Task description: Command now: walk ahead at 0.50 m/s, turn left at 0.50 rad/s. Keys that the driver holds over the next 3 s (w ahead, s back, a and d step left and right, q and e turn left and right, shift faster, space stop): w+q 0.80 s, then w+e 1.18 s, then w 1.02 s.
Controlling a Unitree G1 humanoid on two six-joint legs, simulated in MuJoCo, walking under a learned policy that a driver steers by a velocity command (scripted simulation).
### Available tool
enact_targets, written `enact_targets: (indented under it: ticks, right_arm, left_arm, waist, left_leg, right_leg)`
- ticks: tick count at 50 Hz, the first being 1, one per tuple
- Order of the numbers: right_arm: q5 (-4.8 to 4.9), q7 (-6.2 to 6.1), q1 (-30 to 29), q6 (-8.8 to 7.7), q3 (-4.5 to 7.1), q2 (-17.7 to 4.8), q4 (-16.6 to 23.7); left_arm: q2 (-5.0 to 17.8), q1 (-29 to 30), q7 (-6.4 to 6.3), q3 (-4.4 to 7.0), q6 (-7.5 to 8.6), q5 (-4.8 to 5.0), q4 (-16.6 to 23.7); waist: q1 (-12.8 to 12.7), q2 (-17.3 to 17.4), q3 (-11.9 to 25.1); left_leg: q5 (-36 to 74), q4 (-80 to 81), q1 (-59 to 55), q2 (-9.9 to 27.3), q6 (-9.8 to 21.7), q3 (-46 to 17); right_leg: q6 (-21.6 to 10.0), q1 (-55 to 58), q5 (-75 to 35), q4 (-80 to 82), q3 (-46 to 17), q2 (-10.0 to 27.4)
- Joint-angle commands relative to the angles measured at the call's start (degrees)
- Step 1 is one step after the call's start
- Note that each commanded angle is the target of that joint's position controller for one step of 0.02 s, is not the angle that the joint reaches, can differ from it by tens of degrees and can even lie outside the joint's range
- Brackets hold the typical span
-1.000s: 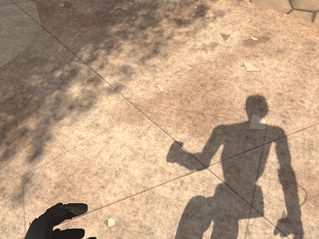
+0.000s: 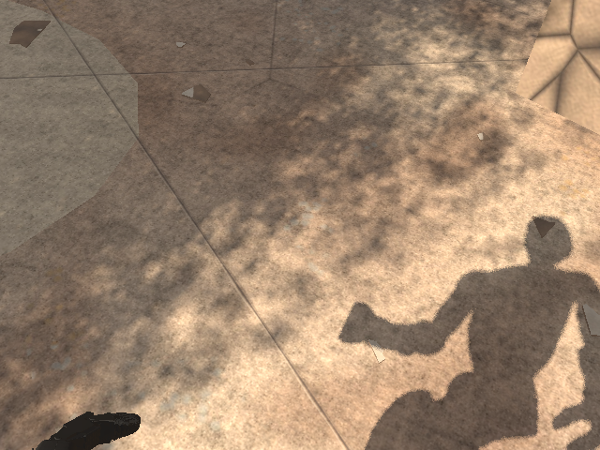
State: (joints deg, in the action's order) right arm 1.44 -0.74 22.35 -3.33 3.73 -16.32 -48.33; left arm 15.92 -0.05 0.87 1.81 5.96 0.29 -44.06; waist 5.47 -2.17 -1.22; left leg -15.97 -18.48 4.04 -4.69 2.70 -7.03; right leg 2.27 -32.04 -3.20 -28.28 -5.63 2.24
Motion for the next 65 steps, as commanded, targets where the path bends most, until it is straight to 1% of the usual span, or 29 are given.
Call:
enact_targets:
  ticks: [1,3,4,5,6,7,8,10,15,24,27,29,30,31,32,33,35,36,39,44,51,54,56,57,58,59,60,62,65]
  right_arm:
    - [-0.12,-0.72,-0.97,0.1,2.56,-9.78,3.42]
    - [-0.57,-0.53,-1.47,0.44,1.52,-6.58,4.44]
    - [-1.7,-0.37,-0.52,0.42,0.17,-2.77,5.8]
    - [0.29,-0.11,7.5,-0.43,-0.78,0.41,7.73]
    - [1.23,-0.42,5.57,-0.45,0.51,-6.23,6.37]
    - [0.96,-0.49,-0.45,-0.14,1.49,-9.31,7.26]
    - [0.45,-0.66,-2.46,0.27,1.61,-8.59,7.53]
    - [0.02,-0.07,-3.62,0.81,1.75,-6.54,8.5]
    - [-0.05,0.64,-7.4,1.84,1.17,-3.4,11.56]
    - [0.05,3.69,-21.03,1.25,0.12,-2.02,17.52]
    - [-0.22,4.18,-19.55,1.64,1.22,-4.34,18.61]
    - [-0.23,3.69,-7.3,2.06,3.67,-8.43,15.81]
    - [-0.05,2.53,2.71,2.67,5.63,-12.3,13.12]
    - [0.51,1.88,1.03,2.37,6.41,-19.14,13.33]
    - [-0.02,2.19,3.17,1.36,4.99,-15.0,15.34]
    - [-0.69,2.52,1.34,0.47,3.91,-11.76,14.52]
    - [-0.63,2.41,-5.91,-0.08,2.91,-8.88,15.03]
    - [-1.32,2.2,-8.32,-0.2,2.4,-7.72,15.84]
    - [-1.07,1.49,-8.89,-0.56,2.45,-8.28,15.58]
    - [-1.06,0.25,-5.47,-0.69,2.08,-8.2,12.55]
    - [-1.1,0.58,0.17,-0.69,2.33,-9.73,7.32]
    - [-1.13,0.02,-1.51,0.12,2.63,-10.66,6.81]
    - [-1.51,-0.62,-3.28,0.8,2.15,-10.18,7.74]
    - [-2.9,-1.06,-0.84,0.44,1.11,-8.04,9.36]
    - [-2.85,-0.15,4.56,-0.86,-0.43,-2.83,9.81]
    - [-1.24,0.56,-0.44,-2.2,0.05,-7.35,10.03]
    - [0.2,1.07,-6.65,-3.16,0.46,-8.94,11.94]
    - [-1.75,0.79,-10.67,-4.04,0.52,-8.39,12.97]
    - [-2.5,0.6,-8.14,-3.05,0.57,-6.91,12.92]
  left_arm:
    - [7.59,0.89,0.25,2.2,1.49,0.41,3.69]
    - [10.2,-9.07,-0.22,3.64,1.99,-0.22,1.39]
    - [13.63,-18.09,-0.66,4.52,1.91,-0.74,0.38]
    - [17.69,-21.14,-0.39,5.63,0.78,-0.66,-1.47]
    - [11.51,-19.21,-0.09,4.33,0.65,-0.07,-0.29]
    - [8.11,-16.42,-0.19,3.41,0.63,0.04,0.41]
    - [6.93,-13.02,-0.1,2.86,0.52,-0.42,0.71]
    - [5.1,-10.51,-0.28,2.38,0.44,-1.04,0.02]
    - [7.39,-11.65,-0.63,3.45,1.11,-0.63,-2.14]
    - [11.2,-16.43,-1.15,4.36,-1.07,0.55,-4.49]
    - [13.43,-16.31,-1.53,5.06,-2.24,1.29,-4.48]
    - [14.25,-15.22,-2.02,5.28,-3.05,1.68,-3.97]
    - [12.4,-15.71,-2.21,4.49,-2.83,0.71,-3.28]
    - [3.37,-21.39,-1.15,1.58,-1.47,-2.0,0.11]
    - [7.02,-16.55,-0.26,1.81,0.87,-0.18,0.9]
    - [10.35,-10.07,0.18,2.77,1.99,2.15,2.89]
    - [9.29,-9.63,-0.46,2.53,2.52,0.42,2.55]
    - [9.8,-11.16,-0.52,2.93,1.9,-0.19,2.19]
    - [7.91,-11.89,-0.57,2.82,0.04,-1.14,2.39]
    - [4.11,-3.99,0.13,1.12,-0.16,-0.74,3.62]
    - [5.68,3.94,2.09,1.04,0.35,0.73,7.14]
    - [6.78,-0.29,2.8,1.6,0.26,0.74,6.87]
    - [10.41,-13.2,2.28,3.78,-0.04,0.32,3.65]
    - [15.04,-21.24,1.89,5.0,-0.37,0.24,3.01]
    - [16.37,-23.67,2.26,5.26,-0.47,0.88,2.13]
    - [11.33,-24.14,2.11,4.07,-0.65,1.7,2.33]
    - [10.04,-20.51,1.65,3.7,-0.94,1.17,3.3]
    - [9.06,-15.84,1.16,3.29,-1.31,0.22,4.83]
    - [8.31,-14.19,0.45,3.03,-1.48,0.08,5.88]
  waist:
    - [-3.93,8.38,0.28]
    - [-8.82,7.49,6.27]
    - [-11.82,-0.3,15.05]
    - [-7.58,-19.51,20.03]
    - [-9.16,-11.27,15.23]
    - [-10.13,-5.83,8.45]
    - [-8.68,-2.33,5.1]
    - [-6.66,-4.59,1.73]
    - [-6.51,-2.26,-0.1]
    - [-10.52,-0.43,-3.79]
    - [-7.62,-2.71,-1.28]
    - [-0.05,-2.5,5.8]
    - [4.52,1.61,10.9]
    - [-2.9,18.33,14.91]
    - [1.01,12.49,23.95]
    - [2.04,8.61,15.41]
    - [-3.19,2.64,6.44]
    - [-5.34,3.97,5.24]
    - [-7.0,3.96,3.71]
    - [-3.29,5.99,1.24]
    - [0.08,5.99,-2.96]
    - [-2.76,7.1,-0.24]
    - [-9.5,5.68,8.81]
    - [-10.97,-2.0,16.05]
    - [-7.96,-14.78,20.76]
    - [-11.15,-8.11,18.81]
    - [-11.42,-4.56,10.8]
    - [-8.46,2.52,3.94]
    - [-5.12,-0.96,3.4]
  left_leg:
    - [9.14,0.34,3.7,15.11,7.32,-13.27]
    - [11.72,-11.28,6.49,10.36,4.75,-11.56]
    - [1.2,-28.35,14.14,5.76,2.58,-6.02]
    - [-19.38,-45.74,34.88,-0.56,-0.42,0.1]
    - [-16.71,-52.89,40.98,4.17,-0.75,-2.95]
    - [-11.35,-53.69,41.79,6.06,-0.7,-2.04]
    - [-6.97,-52.42,39.21,8.2,-1.2,-0.88]
    - [-2.26,-48.52,35.43,11.07,-1.64,-0.61]
    - [4.71,-41.32,37.76,12.28,-2.92,1.02]
    - [15.3,-19.61,35.33,10.02,-0.52,8.17]
    - [7.41,-17.73,28.71,6.01,2.54,12.0]
    - [7.6,-13.98,11.29,1.39,5.96,13.96]
    - [8.87,-12.44,-6.54,3.84,8.64,7.33]
    - [3.22,-9.54,-26.54,19.6,18.63,-23.7]
    - [-6.4,-0.05,-29.56,24.5,22.36,-40.86]
    - [-2.74,1.75,-24.12,22.68,18.71,-32.76]
    - [8.75,2.33,-7.44,17.88,15.19,-20.2]
    - [14.1,3.36,-1.78,16.33,14.6,-16.89]
    - [20.8,5.73,6.35,14.33,15.0,-12.41]
    - [18.89,6.72,9.11,10.47,10.73,-2.69]
    - [18.66,4.68,-5.53,17.74,9.29,-3.35]
    - [36.48,-1.15,-9.44,18.12,7.02,-0.24]
    - [50.99,-18.22,-4.91,13.89,3.91,5.11]
    - [33.46,-36.39,9.07,10.16,0.98,7.7]
    - [-13.43,-53.2,31.03,-0.54,-2.98,5.46]
    - [-14.94,-57.49,37.93,2.21,-2.16,-1.06]
    - [-9.77,-56.43,41.1,4.62,-1.59,-0.32]
    - [-3.92,-48.56,37.58,8.0,-1.8,0.88]
    - [-2.33,-41.46,32.18,9.27,-3.8,1.7]
  right_leg:
    - [-1.31,8.76,4.3,1.93,0.43,-0.68]
    - [-4.56,23.89,7.62,4.02,0.25,1.35]
    - [-7.69,38.59,10.94,2.92,-9.36,11.59]
    - [-16.56,53.98,23.16,8.7,-35.32,22.98]
    - [-15.2,49.86,34.29,11.87,-37.06,21.74]
    - [-12.59,42.88,31.31,12.52,-27.25,19.11]
    - [-11.4,36.26,23.12,13.51,-19.97,16.47]
    - [-10.9,28.81,14.23,16.08,-10.95,13.18]
    - [-13.04,27.39,2.62,20.0,-0.24,13.09]
    - [-10.54,34.78,-5.78,18.48,12.85,13.52]
    - [-8.88,38.25,-27.29,10.15,15.87,14.14]
    - [-6.94,34.66,-37.23,-7.59,18.29,12.36]
    - [-4.58,21.96,-24.14,-23.59,18.29,10.24]
    - [-1.15,-5.47,32.32,-44.46,15.44,-0.72]
    - [-1.6,-12.06,37.93,-52.06,1.44,-3.21]
    - [-2.83,-16.53,31.98,-51.27,0.39,-0.41]
    - [-2.9,-10.94,24.05,-41.19,0.76,3.63]
    - [-2.43,-6.65,22.07,-38.3,0.29,4.82]
    - [0.22,-2.71,18.88,-31.96,1.71,4.36]
    - [1.49,0.09,-1.84,-11.7,3.98,2.85]
    - [-3.92,-7.1,1.03,-2.93,4.02,1.74]
    - [-6.79,-1.43,8.66,-2.04,6.08,-1.15]
    - [-9.91,18.62,5.42,-1.07,7.65,-4.27]
    - [-15.08,36.2,1.78,-2.54,-7.9,6.26]
    - [-24.04,52.42,15.29,5.63,-36.2,16.28]
    - [-21.89,53.34,25.57,10.15,-38.78,15.64]
    - [-19.84,46.4,23.94,11.39,-31.59,14.21]
    - [-18.52,32.97,11.93,12.96,-22.93,10.51]
    - [-18.92,25.54,2.01,15.2,-17.38,7.45]
